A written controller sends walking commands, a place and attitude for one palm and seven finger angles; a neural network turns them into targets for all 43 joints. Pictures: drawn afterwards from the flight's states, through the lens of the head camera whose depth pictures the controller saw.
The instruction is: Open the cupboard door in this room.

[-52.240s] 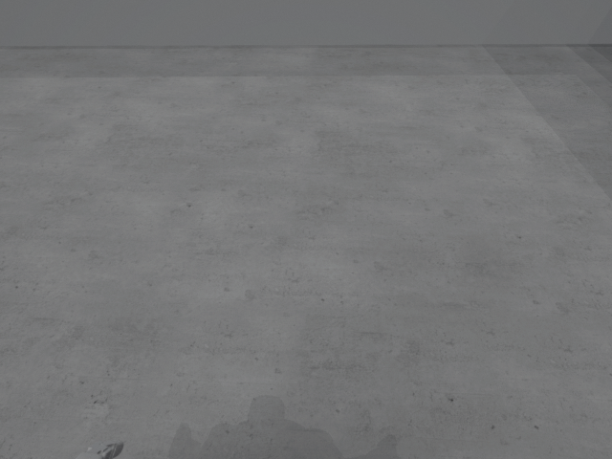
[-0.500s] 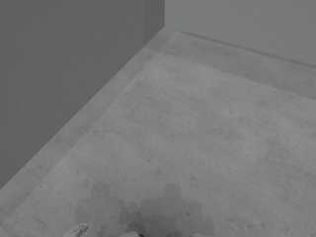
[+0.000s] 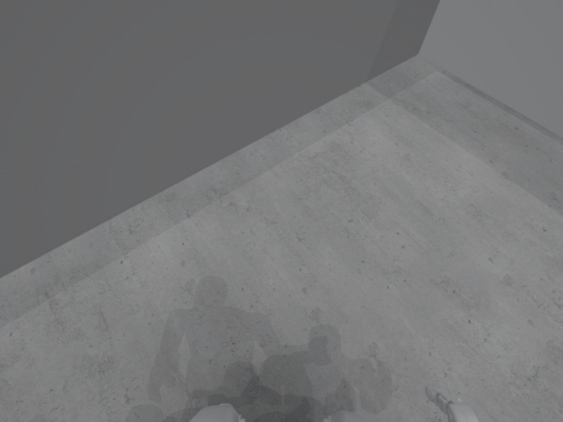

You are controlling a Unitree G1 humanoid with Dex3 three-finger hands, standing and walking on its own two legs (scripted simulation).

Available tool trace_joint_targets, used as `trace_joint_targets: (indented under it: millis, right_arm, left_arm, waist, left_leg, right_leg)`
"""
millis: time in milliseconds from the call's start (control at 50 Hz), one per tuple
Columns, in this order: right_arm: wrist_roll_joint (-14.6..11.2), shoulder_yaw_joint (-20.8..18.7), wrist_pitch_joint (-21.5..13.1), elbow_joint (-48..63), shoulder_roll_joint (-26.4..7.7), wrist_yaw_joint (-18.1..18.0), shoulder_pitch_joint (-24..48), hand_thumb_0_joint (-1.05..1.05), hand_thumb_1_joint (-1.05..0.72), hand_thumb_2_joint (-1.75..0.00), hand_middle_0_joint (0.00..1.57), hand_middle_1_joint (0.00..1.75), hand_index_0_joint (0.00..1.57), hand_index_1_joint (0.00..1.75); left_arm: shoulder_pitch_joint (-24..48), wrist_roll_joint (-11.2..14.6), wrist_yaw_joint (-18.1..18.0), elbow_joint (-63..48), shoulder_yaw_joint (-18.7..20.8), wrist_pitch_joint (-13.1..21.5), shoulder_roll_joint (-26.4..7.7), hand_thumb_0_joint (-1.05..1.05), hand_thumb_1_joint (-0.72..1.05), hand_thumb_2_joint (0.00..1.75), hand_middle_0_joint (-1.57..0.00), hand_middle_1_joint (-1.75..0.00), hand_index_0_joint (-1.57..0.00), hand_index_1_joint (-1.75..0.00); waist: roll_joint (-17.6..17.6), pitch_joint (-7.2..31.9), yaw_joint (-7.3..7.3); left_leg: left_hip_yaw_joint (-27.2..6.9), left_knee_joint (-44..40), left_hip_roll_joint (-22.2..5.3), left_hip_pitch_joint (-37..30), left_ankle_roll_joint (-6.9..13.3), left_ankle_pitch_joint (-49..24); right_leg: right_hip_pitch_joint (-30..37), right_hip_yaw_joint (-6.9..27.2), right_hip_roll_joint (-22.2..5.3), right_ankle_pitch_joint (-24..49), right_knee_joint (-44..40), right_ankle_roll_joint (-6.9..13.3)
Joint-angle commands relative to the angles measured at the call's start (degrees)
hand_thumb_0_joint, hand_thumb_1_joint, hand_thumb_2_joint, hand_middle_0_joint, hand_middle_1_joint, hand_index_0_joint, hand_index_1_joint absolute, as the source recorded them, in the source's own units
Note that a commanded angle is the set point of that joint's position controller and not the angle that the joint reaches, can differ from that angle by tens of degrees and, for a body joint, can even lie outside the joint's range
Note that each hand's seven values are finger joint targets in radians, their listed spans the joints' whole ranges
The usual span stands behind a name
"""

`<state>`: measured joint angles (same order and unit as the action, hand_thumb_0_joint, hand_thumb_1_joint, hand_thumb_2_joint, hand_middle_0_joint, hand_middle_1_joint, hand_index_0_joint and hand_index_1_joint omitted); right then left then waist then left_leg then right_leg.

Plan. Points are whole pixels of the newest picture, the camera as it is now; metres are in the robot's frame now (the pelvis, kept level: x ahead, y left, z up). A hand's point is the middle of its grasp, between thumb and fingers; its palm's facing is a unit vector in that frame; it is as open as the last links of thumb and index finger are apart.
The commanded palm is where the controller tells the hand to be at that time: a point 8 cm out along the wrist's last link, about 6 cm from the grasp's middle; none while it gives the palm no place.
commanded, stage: turn to face it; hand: left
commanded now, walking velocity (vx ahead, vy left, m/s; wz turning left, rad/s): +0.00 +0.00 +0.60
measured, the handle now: out of the picture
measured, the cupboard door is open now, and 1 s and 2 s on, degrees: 52 52 52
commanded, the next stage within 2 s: none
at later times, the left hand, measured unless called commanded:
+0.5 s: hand out of the picture +0.06 +0.14 -0.14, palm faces +0.28 -0.93 -0.25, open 7.4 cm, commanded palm none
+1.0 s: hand out of the picture +0.04 +0.19 -0.14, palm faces +0.55 -0.79 -0.27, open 7.4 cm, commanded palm none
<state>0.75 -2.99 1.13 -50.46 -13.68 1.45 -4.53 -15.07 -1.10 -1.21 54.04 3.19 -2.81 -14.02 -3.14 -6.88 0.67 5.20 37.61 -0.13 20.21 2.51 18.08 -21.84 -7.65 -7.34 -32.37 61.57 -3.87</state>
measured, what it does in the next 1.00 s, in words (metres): steps on the spot, turning left: right foot, then left foot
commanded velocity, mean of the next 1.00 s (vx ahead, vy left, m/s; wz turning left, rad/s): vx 0.00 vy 0.00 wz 0.60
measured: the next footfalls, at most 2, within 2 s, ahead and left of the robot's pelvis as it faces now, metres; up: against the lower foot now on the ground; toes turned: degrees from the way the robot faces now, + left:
right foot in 0.28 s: +0.08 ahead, -0.17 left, +0.00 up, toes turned +6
left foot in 0.64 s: +0.03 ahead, +0.07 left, +0.00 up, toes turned +30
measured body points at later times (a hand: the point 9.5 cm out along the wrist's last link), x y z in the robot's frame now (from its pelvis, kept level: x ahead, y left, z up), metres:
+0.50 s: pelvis +0.03 -0.06 +0.02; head +0.09 -0.06 +0.46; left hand +0.04 +0.19 -0.12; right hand +0.18 -0.29 -0.14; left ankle -0.02 +0.06 -0.65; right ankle +0.04 -0.17 -0.72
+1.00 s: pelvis +0.06 -0.06 +0.02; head +0.10 -0.02 +0.46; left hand +0.01 +0.23 -0.12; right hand +0.25 -0.23 -0.13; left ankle +0.00 +0.05 -0.72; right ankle +0.13 -0.19 -0.68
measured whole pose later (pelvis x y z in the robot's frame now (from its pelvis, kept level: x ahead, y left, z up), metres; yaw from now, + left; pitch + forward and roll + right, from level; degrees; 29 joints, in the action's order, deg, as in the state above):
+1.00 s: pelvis +0.06 -0.06 +0.02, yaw +35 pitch +2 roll -1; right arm 1.3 -3.3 2.0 -53.1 -12.1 0.6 -10.7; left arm -6.8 -0.9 -0.6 49.9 3.6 -2.6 -14.1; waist 0.5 -4.8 -1.3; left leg -4.5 28.7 1.0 17.3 0.3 13.6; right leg -24.2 -0.6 -3.0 -23.9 47.7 -4.7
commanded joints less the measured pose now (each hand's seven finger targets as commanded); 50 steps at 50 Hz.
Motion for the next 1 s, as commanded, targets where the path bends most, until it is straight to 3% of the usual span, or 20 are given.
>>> trace_joint_targets:
  millis: [0, 40, 160, 220, 240, 260, 280, 300, 320, 360, 500, 580, 600, 620, 640, 680, 720, 760, 900, 980]
  right_arm:
    - [0.5, -2.9, -0.2, 2.0, -11.9, -2.3, -4.5, 0.0, -0.9, -0.9, 0.2, 0.3, 0.2, 0.3]
    - [0.6, -2.7, -0.4, 2.3, -11.6, -2.1, -3.1, 0.0, -0.9, -0.9, 0.2, 0.3, 0.2, 0.3]
    - [1.0, -3.9, 0.4, 2.7, -12.0, -1.6, -2.8, 0.0, -0.9, -0.9, 0.2, 0.3, 0.2, 0.3]
    - [0.3, -4.1, 0.7, 3.7, -10.6, -1.4, -1.0, 0.0, -0.9, -0.9, 0.2, 0.3, 0.2, 0.3]
    - [-0.2, -3.7, 0.7, 4.4, -7.4, -1.1, -1.6, 0.0, -0.9, -0.9, 0.2, 0.3, 0.2, 0.3]
    - [-0.2, -3.2, 0.5, 5.9, -4.2, -0.8, -1.0, 0.0, -0.9, -0.9, 0.2, 0.3, 0.2, 0.3]
    - [0.3, -3.5, 0.9, 5.4, -6.3, -0.7, -0.9, 0.0, -0.9, -0.9, 0.2, 0.3, 0.2, 0.3]
    - [0.2, -3.6, 1.4, 4.4, -5.6, -0.7, -1.1, 0.0, -0.9, -0.9, 0.2, 0.3, 0.2, 0.3]
    - [0.3, -3.4, 1.7, 3.2, -5.7, -0.4, -2.3, 0.0, -0.9, -0.9, 0.2, 0.3, 0.2, 0.3]
    - [0.1, -2.8, 2.0, 2.2, -4.1, 0.2, -3.1, 0.0, -0.9, -0.9, 0.2, 0.3, 0.2, 0.3]
    - [-0.3, -1.4, 1.5, 2.8, -2.1, 0.5, 1.9, 0.0, -0.9, -0.9, 0.2, 0.3, 0.2, 0.3]
    - [-0.1, -1.8, 0.9, 2.3, -4.0, 0.3, -2.8, 0.0, -0.9, -0.9, 0.2, 0.3, 0.2, 0.3]
    - [0.2, -2.6, 0.4, 1.2, -6.8, 0.3, -7.5, 0.0, -0.9, -0.9, 0.2, 0.3, 0.2, 0.3]
    - [0.8, -4.4, 0.0, 0.8, -14.3, -0.1, -11.9, 0.0, -0.9, -0.9, 0.2, 0.3, 0.2, 0.3]
    - [0.4, -4.8, 0.5, -0.3, -16.6, -0.5, -15.6, 0.0, -0.9, -0.9, 0.2, 0.3, 0.2, 0.3]
    - [0.5, -4.2, 0.1, 0.2, -13.8, -2.1, -12.5, 0.0, -0.9, -0.9, 0.2, 0.3, 0.2, 0.3]
    - [0.6, -3.1, -0.3, 1.7, -11.2, -2.4, -6.4, 0.0, -0.9, -0.9, 0.2, 0.3, 0.2, 0.3]
    - [0.5, -2.8, -0.8, 1.7, -10.4, -2.4, -5.8, 0.0, -0.9, -0.9, 0.2, 0.3, 0.2, 0.3]
    - [0.8, -3.6, -0.2, 0.8, -11.1, -2.0, -7.5, 0.0, -0.9, -0.9, 0.2, 0.3, 0.2, 0.3]
    - [0.8, -4.2, 0.5, 1.8, -11.2, -1.9, -4.3, 0.0, -0.9, -0.9, 0.2, 0.3, 0.2, 0.3]
  left_arm:
    - [4.9, 0.1, 0.3, -6.8, 1.7, 1.3, -5.0, 0.0, 0.9, 0.9, -0.2, -0.3, -0.2, -0.3]
    - [3.2, 0.0, 0.8, -6.0, 1.8, 1.0, -4.4, 0.0, 0.9, 0.9, -0.2, -0.3, -0.2, -0.3]
    - [3.7, 0.1, 0.8, -7.6, 1.6, 1.5, -3.7, 0.0, 0.9, 0.9, -0.2, -0.3, -0.2, -0.3]
    - [-1.5, 0.2, 0.4, -6.9, 2.1, 2.6, -5.5, 0.0, 0.9, 0.9, -0.2, -0.3, -0.2, -0.3]
    - [-3.6, -0.6, -0.1, -6.9, 3.0, 3.4, -9.6, 0.0, 0.9, 0.9, -0.2, -0.3, -0.2, -0.3]
    - [-3.8, -1.1, -0.4, -7.2, 3.6, 3.6, -14.1, 0.0, 0.9, 0.9, -0.2, -0.3, -0.2, -0.3]
    - [-2.5, -0.5, -0.7, -7.4, 2.9, 3.5, -12.9, 0.0, 0.9, 0.9, -0.2, -0.3, -0.2, -0.3]
    - [0.6, -0.4, -0.9, -7.8, 2.6, 3.5, -10.8, 0.0, 0.9, 0.9, -0.2, -0.3, -0.2, -0.3]
    - [3.7, -0.2, -0.9, -8.4, 1.8, 3.5, -8.5, 0.0, 0.9, 0.9, -0.2, -0.3, -0.2, -0.3]
    - [5.1, -0.3, -0.9, -9.0, 1.3, 3.5, -6.6, 0.0, 0.9, 0.9, -0.2, -0.3, -0.2, -0.3]
    - [-1.6, -0.6, -0.8, -6.2, 2.6, 3.6, -9.6, 0.0, 0.9, 0.9, -0.2, -0.3, -0.2, -0.3]
    - [-0.3, -0.2, -0.2, -6.0, 3.2, 3.3, -10.5, 0.0, 0.9, 0.9, -0.2, -0.3, -0.2, -0.3]
    - [0.6, 0.3, 0.0, -6.6, 3.1, 3.1, -9.6, 0.0, 0.9, 0.9, -0.2, -0.3, -0.2, -0.3]
    - [1.3, 0.7, 0.5, -8.8, 2.4, 2.7, -5.5, 0.0, 0.9, 0.9, -0.2, -0.3, -0.2, -0.3]
    - [6.4, 0.0, 0.1, -11.4, 1.2, 2.0, -4.7, 0.0, 0.9, 0.9, -0.2, -0.3, -0.2, -0.3]
    - [9.5, 0.1, -0.3, -9.8, 1.7, 1.5, -4.8, 0.0, 0.9, 0.9, -0.2, -0.3, -0.2, -0.3]
    - [6.4, 0.0, 0.4, -7.2, 2.0, 1.2, -4.9, 0.0, 0.9, 0.9, -0.2, -0.3, -0.2, -0.3]
    - [4.8, -0.1, 0.8, -6.2, 2.0, 1.2, -4.6, 0.0, 0.9, 0.9, -0.2, -0.3, -0.2, -0.3]
    - [8.3, 0.3, 0.6, -8.2, 1.4, 1.3, -3.8, 0.0, 0.9, 0.9, -0.2, -0.3, -0.2, -0.3]
    - [4.5, 0.6, 0.4, -7.9, 1.5, 1.8, -3.9, 0.0, 0.9, 0.9, -0.2, -0.3, -0.2, -0.3]
  waist:
    - [12.1, 8.8, -2.15]
    - [11.6, 8.0, -0.91]
    - [12.5, 8.8, -1.04]
    - [10.3, 10.2, 1.93]
    - [-0.9, 11.2, 3.07]
    - [-15.3, 10.4, 3.77]
    - [-11.7, 10.0, 2.86]
    - [-12.1, 8.9, 0.94]
    - [-11.3, 7.9, -0.73]
    - [-9.8, 8.0, -1.71]
    - [-8.3, 8.8, 1.9]
    - [-6.7, 10.3, -1.01]
    - [-0.9, 13.3, -3.79]
    - [18.4, 15.7, -6.02]
    - [18.2, 14.4, -7.61]
    - [15.8, 12.1, -6.24]
    - [11.8, 9.9, -2.63]
    - [9.5, 10.6, -1.37]
    - [11.1, 10.0, -2.46]
    - [13.7, 9.9, -0.35]
  left_leg:
    - [-17.3, -16.2, -15.9, -10.2, 7.9, -29.1]
    - [-15.2, -17.4, -13.1, -7.4, 6.3, -22.5]
    - [-19.9, -16.0, -11.5, -3.4, 6.0, -15.6]
    - [-19.4, -9.2, -7.7, 3.4, 2.6, -12.5]
    - [-14.3, 0.3, -2.0, 11.3, -1.2, -1.7]
    - [-5.7, 16.6, 5.0, 17.2, -4.8, 16.9]
    - [-9.4, 27.9, 1.5, 15.6, -4.1, 17.0]
    - [-9.6, 34.0, 0.2, 16.2, -4.5, 14.1]
    - [-8.8, 36.2, -1.2, 16.1, -5.1, 9.8]
    - [-6.0, 32.6, -1.7, 14.1, -6.1, 6.4]
    - [0.3, 9.3, -0.9, 7.5, -5.6, 8.1]
    - [2.2, -5.8, 0.5, -4.6, -3.8, -1.0]
    - [-1.5, -11.4, -2.5, -15.0, -2.0, -11.8]
    - [-25.0, -13.8, -19.4, -24.9, 6.5, -32.8]
    - [-29.2, -15.0, -25.5, -22.2, 11.6, -40.4]
    - [-26.4, -15.9, -20.7, -16.6, 10.2, -33.1]
    - [-19.8, -17.2, -15.4, -12.7, 7.4, -27.9]
    - [-17.1, -17.2, -13.4, -13.2, 6.5, -28.8]
    - [-20.3, -16.1, -12.1, -12.2, 6.9, -27.5]
    - [-23.4, -13.4, -10.5, -4.5, 5.6, -24.3]
  right_leg:
    - [-10.0, 7.8, 0.4, 5.0, 5.9, -1.3]
    - [-7.1, 6.7, 1.7, 7.7, 0.7, -1.2]
    - [1.8, 4.4, 5.8, 8.7, -17.3, -0.6]
    - [15.0, 4.4, 5.6, 18.6, -33.8, 0.2]
    - [22.0, 14.9, -4.5, 17.6, -42.9, 3.0]
    - [21.1, 29.7, -20.1, 25.7, -46.4, 9.9]
    - [15.4, 27.3, -21.2, 28.8, -44.9, 13.0]
    - [13.3, 25.2, -18.0, 30.3, -43.8, 12.8]
    - [13.2, 17.6, -14.3, 34.9, -41.9, 11.5]
    - [14.3, 8.2, -10.9, 43.5, -39.9, 9.6]
    - [21.1, 3.2, -13.4, 54.6, -35.6, 9.9]
    - [15.9, -1.0, -13.1, 50.1, -27.7, 6.6]
    - [8.7, -3.1, -11.6, 42.6, -19.1, 3.9]
    - [-8.5, -5.0, -2.3, 6.1, -4.8, -1.0]
    - [-12.6, 2.0, -0.1, -7.6, 2.7, -0.8]
    - [-14.5, 8.0, -0.2, -1.0, 8.0, -0.7]
    - [-12.6, 8.4, 0.3, 7.0, 7.7, -1.1]
    - [-11.0, 8.0, 1.0, 9.6, 4.9, -1.3]
    - [-5.8, 6.7, 4.3, 8.0, -10.4, -1.4]
    - [6.3, 5.4, 7.1, 11.9, -24.2, -0.2]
